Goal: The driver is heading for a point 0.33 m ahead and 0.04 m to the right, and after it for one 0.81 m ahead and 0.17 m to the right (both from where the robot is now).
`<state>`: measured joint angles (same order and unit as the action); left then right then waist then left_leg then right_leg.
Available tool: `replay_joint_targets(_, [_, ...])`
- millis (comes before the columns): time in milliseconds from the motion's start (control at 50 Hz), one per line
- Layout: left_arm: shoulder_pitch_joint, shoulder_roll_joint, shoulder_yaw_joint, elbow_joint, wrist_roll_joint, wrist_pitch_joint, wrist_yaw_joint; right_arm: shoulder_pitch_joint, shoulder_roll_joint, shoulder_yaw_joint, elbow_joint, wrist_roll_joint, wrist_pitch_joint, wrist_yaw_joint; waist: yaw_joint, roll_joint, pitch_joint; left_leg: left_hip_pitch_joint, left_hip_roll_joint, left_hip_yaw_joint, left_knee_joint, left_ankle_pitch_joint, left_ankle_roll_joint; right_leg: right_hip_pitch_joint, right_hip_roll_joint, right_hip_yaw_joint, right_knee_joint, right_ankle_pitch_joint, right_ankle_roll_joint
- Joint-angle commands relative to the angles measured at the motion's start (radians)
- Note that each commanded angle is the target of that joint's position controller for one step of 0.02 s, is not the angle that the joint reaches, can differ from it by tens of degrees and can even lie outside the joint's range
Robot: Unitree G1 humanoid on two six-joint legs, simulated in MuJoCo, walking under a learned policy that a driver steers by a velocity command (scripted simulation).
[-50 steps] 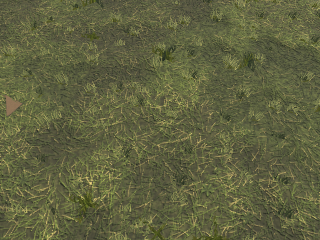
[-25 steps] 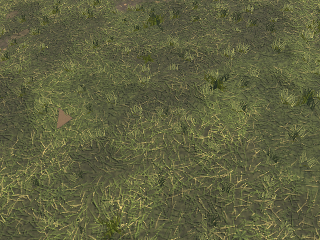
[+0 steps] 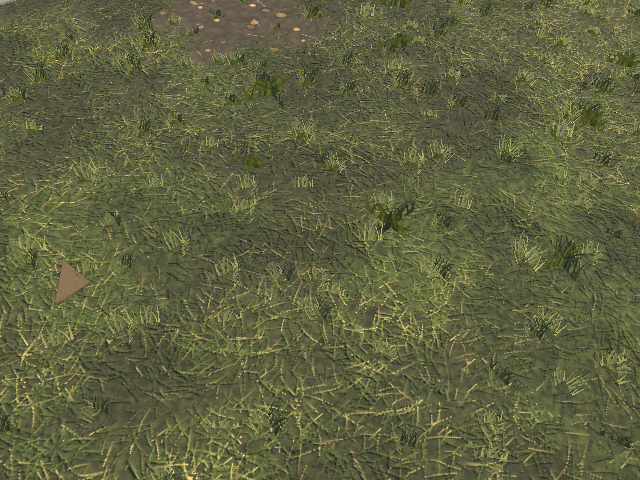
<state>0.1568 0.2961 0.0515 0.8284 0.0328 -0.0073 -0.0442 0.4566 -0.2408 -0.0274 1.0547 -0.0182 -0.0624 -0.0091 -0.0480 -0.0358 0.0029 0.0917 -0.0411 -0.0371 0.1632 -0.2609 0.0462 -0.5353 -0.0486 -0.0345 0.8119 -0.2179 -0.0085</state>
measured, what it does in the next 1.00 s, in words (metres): walks ahead: right foot, then left foot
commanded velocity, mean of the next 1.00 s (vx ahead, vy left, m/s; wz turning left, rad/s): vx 0.48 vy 0.00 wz -0.12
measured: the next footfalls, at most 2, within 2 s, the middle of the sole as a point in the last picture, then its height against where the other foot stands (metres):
right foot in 0.14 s outside the picture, level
left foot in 0.66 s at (282, 478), level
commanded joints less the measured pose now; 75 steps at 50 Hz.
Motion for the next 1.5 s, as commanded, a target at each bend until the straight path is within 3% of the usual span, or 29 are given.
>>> replay_joint_targets(20, [-0.197, 0.027, -0.005, -0.123, -0.003, -0.017, -0.006, 0.024, -0.143, -0.023, -0.020, -0.003, -0.019, -0.001, -0.024, 0.159, 0.150, -0.076, 0.241, -0.137, -0.054, 0.222, 0.157, -0.101, 0.002, -0.035, -0.098, 0.030, -0.002])
replay_joint_targets(100, [-0.133, 0.048, 0.003, -0.122, -0.007, -0.021, 0.009, 0.006, -0.173, -0.028, -0.012, -0.001, -0.019, -0.002, 0.024, 0.164, 0.120, -0.101, 0.266, -0.100, 0.051, 0.508, 0.121, 0.115, 0.051, -0.072, -0.213, 0.000, -0.060])
replay_joint_targets(140, [0.123, 0.085, 0.029, -0.033, -0.002, -0.035, 0.031, -0.017, -0.178, -0.028, -0.011, 0.005, -0.016, 0.000, 0.143, 0.097, -0.017, -0.168, 0.200, -0.016, 0.371, 0.740, 0.080, 0.456, 0.103, -0.086, -0.309, 0.026, -0.097])
replay_joint_targets(160, [0.303, 0.154, 0.050, 0.007, 0.017, -0.046, 0.046, -0.026, -0.147, -0.017, -0.035, 0.007, -0.019, 0.003, 0.214, 0.013, -0.132, -0.355, 0.147, 0.023, 0.657, 0.500, 0.056, 0.704, -0.071, 0.110, -0.357, -0.125, -0.138])
replay_joint_targets(180, [0.388, 0.273, 0.073, 0.028, 0.023, -0.047, 0.045, 0.055, -0.027, 0.005, -0.067, 0.023, -0.020, 0.008, 0.176, -0.257, -0.257, -0.628, -0.031, 0.069, 1.002, -0.191, 0.016, 0.871, -0.365, 0.632, -0.524, -0.325, -0.237])
replay_joint_targets(200, [0.315, 0.213, 0.060, 0.029, -0.008, -0.041, 0.037, -0.004, -0.125, -0.022, -0.061, 0.000, -0.018, 0.007, 0.151, -0.112, -0.177, -0.692, 0.002, -0.067, 1.107, -0.218, 0.046, 0.744, -0.348, 0.733, -0.599, -0.348, -0.244])
replay_joint_targets(240, [0.131, 0.093, 0.029, 0.001, -0.013, -0.051, 0.028, -0.094, -0.107, -0.023, -0.087, 0.001, -0.025, 0.022, 0.078, -0.008, 0.015, -0.695, 0.099, -0.037, 1.067, -0.054, 0.060, 0.508, -0.272, 0.453, -0.619, -0.183, -0.222])
replay_joint_targets(300, [0.122, 0.037, 0.009, 0.031, -0.013, -0.074, 0.030, -0.079, -0.064, -0.018, -0.079, -0.016, 0.003, 0.036, 0.022, -0.041, 0.034, -0.596, 0.133, -0.005, 0.976, -0.010, 0.038, 0.385, -0.184, 0.259, -0.659, 0.057, -0.193])
replay_joint_targets(460, [0.263, 0.036, 0.002, 0.113, -0.024, -0.092, 0.034, -0.393, -0.027, -0.002, -0.194, -0.015, 0.016, 0.057, 0.059, -0.017, 0.109, -0.722, 0.140, 0.082, 0.614, 0.219, -0.021, 0.420, -0.129, 0.087, -0.715, 0.268, -0.200])
replay_joint_targets(560, [0.324, 0.056, 0.004, 0.151, -0.018, -0.090, 0.044, -0.504, -0.041, 0.001, -0.241, -0.009, 0.012, 0.052, 0.085, -0.024, 0.111, -0.655, 0.101, 0.108, 0.442, 0.254, 0.006, 0.526, -0.164, 0.067, -0.677, 0.414, -0.182])
replay_joint_targets(620, [0.312, 0.069, 0.007, 0.163, -0.010, -0.081, 0.053, -0.459, -0.067, -0.013, -0.240, -0.011, 0.001, 0.041, 0.053, -0.029, 0.081, -0.555, 0.058, 0.116, 0.383, 0.140, 0.047, 0.606, -0.181, 0.063, -0.547, 0.671, -0.160])
replay_joint_targets(660, [0.291, 0.072, 0.005, 0.163, -0.010, -0.073, 0.051, -0.189, -0.109, -0.038, -0.158, -0.022, -0.018, 0.023, -0.060, -0.001, -0.062, -0.223, 0.021, 0.120, 0.290, 0.134, 0.087, 0.538, -0.122, 0.032, -0.225, 0.752, -0.130])
replay_joint_targets(680, [0.289, 0.034, -0.008, 0.128, -0.020, -0.076, 0.047, -0.010, -0.193, -0.061, -0.129, -0.048, -0.027, 0.007, -0.114, 0.088, -0.195, 0.043, 0.237, -0.106, 0.274, 0.034, 0.135, 0.336, -0.069, 0.002, 0.068, 0.439, -0.112])
replay_joint_targets(700, [0.423, -0.080, -0.028, 0.116, -0.059, -0.072, 0.044, 0.011, -0.278, -0.083, -0.129, -0.053, -0.020, 0.007, -0.042, 0.312, -0.311, 0.265, 0.515, -0.567, 0.157, -0.049, 0.248, -0.007, 0.107, -0.032, 0.406, -0.302, -0.075])
replay_joint_targets(720, [0.349, 0.049, 0.005, 0.133, -0.033, -0.061, 0.055, -0.060, -0.215, -0.074, -0.143, -0.015, -0.009, 0.013, -0.045, 0.130, -0.241, 0.155, 0.468, -0.572, 0.111, -0.121, 0.221, -0.064, 0.060, 0.090, 0.477, -0.266, -0.092])
replay_joint_targets(760, [0.245, 0.020, 0.008, 0.111, -0.033, -0.065, 0.046, -0.212, -0.095, -0.042, -0.163, -0.009, -0.019, 0.017, 0.013, 0.079, -0.031, -0.099, 0.383, -0.286, 0.041, -0.002, 0.157, -0.047, -0.018, 0.096, 0.408, -0.105, -0.097])
replay_joint_targets(800, [0.251, -0.002, 0.011, 0.119, -0.007, -0.039, 0.032, -0.228, -0.055, -0.031, -0.150, -0.004, -0.033, 0.007, 0.056, 0.108, 0.016, -0.214, 0.316, -0.123, 0.004, 0.114, 0.105, 0.018, -0.047, 0.088, 0.357, -0.065, -0.081])
replay_joint_targets(900, [0.141, -0.033, 0.016, 0.074, -0.004, 0.002, 0.009, -0.151, -0.074, -0.037, -0.121, 0.005, -0.064, 0.001, 0.072, 0.095, 0.051, -0.213, 0.296, 0.053, -0.041, 0.253, 0.097, -0.088, -0.065, 0.058, 0.307, 0.059, -0.053])
replay_joint_targets(1100, [-0.165, -0.045, -0.005, -0.056, 0.004, -0.006, -0.016, -0.016, -0.096, -0.039, -0.073, -0.002, -0.045, -0.018, 0.009, 0.098, 0.111, -0.033, 0.306, 0.258, 0.020, 0.538, 0.079, -0.098, -0.013, -0.092, -0.138, 0.178, -0.089])
replay_joint_targets(1160, [-0.112, -0.021, 0.007, -0.052, 0.006, -0.005, -0.011, -0.031, -0.130, -0.048, -0.076, -0.007, -0.027, -0.028, 0.051, 0.132, 0.062, 0.038, 0.319, 0.304, 0.184, 0.931, 0.067, 0.015, 0.064, -0.141, -0.171, 0.037, -0.148])
replay_joint_targets(1200, [0.077, 0.005, 0.026, 0.007, 0.017, -0.021, 0.002, -0.036, -0.148, -0.053, -0.078, -0.007, -0.007, -0.029, 0.123, 0.131, -0.030, 0.007, 0.311, 0.303, 0.489, 1.042, 0.060, 0.218, 0.135, -0.132, -0.248, 0.002, -0.190])
replay_joint_targets(1220, [0.211, 0.041, 0.044, 0.050, 0.031, -0.037, 0.015, -0.055, -0.144, -0.051, -0.090, 0.005, -0.004, -0.024, 0.194, 0.085, -0.105, -0.130, 0.282, 0.315, 0.736, 0.821, 0.027, 0.437, 0.104, -0.062, -0.356, 0.130, -0.223])
replay_joint_targets(1240, [0.244, 0.171, 0.075, 0.048, 0.045, -0.043, 0.029, 0.006, -0.026, -0.027, -0.146, 0.030, -0.007, -0.012, 0.146, -0.137, -0.241, -0.522, 0.147, 0.310, 1.126, -0.018, -0.027, 0.807, -0.240, 0.341, -0.287, 0.509, -0.348])
replay_joint_targets(1260, [0.264, 0.200, 0.081, 0.033, -0.005, -0.029, 0.036, -0.025, -0.083, -0.039, -0.171, 0.036, -0.007, -0.012, 0.151, -0.093, -0.361, -0.664, 0.013, 0.120, 1.335, -0.328, -0.053, 0.869, -0.381, 0.640, -0.389, 0.799, -0.457])
replay_joint_targets(1280, [0.206, 0.168, 0.071, 0.034, -0.022, -0.024, 0.048, -0.107, -0.080, -0.037, -0.179, 0.032, -0.008, -0.013, 0.136, 0.010, -0.247, -0.707, 0.086, 0.035, 1.304, -0.215, -0.047, 0.765, -0.342, 0.429, -0.404, 0.910, -0.418])
replay_joint_targets(1320, [0.094, 0.047, 0.036, 0.036, -0.029, -0.031, 0.053, -0.125, -0.060, -0.031, -0.162, 0.018, -0.009, -0.014, 0.073, 0.046, -0.055, -0.660, 0.133, 0.029, 1.130, -0.140, -0.040, 0.526, -0.241, 0.252, -0.470, 0.839, -0.309])
replay_joint_targets(1340, [0.061, 0.017, 0.024, 0.037, -0.035, -0.034, 0.057, -0.111, -0.065, -0.035, -0.158, -0.005, 0.009, -0.012, 0.042, 0.039, -0.026, -0.600, 0.138, 0.028, 1.071, -0.122, -0.044, 0.441, -0.202, 0.197, -0.501, 0.811, -0.278])
replay_joint_targets(1420, [0.074, 0.042, 0.014, 0.061, -0.019, -0.062, 0.053, -0.054, -0.021, -0.032, -0.131, -0.009, 0.057, -0.004, -0.005, 0.017, -0.062, -0.496, 0.104, 0.043, 0.921, -0.052, -0.058, 0.377, -0.146, 0.090, -0.516, 0.953, -0.237])
replay_joint_targets(1500, [0.086, 0.027, -0.002, 0.082, -0.016, -0.056, 0.056, -0.132, -0.023, -0.027, -0.136, -0.006, 0.068, -0.007, 0.016, -0.044, -0.063, -0.495, 0.103, 0.057, 0.729, 0.037, -0.060, 0.399, -0.106, 0.040, -0.512, 0.877, -0.186])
